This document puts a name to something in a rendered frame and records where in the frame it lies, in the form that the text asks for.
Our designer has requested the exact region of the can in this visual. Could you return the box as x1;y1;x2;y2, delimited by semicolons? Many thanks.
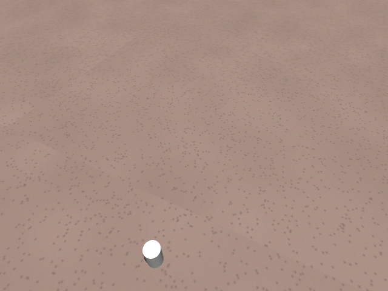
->
142;240;164;268

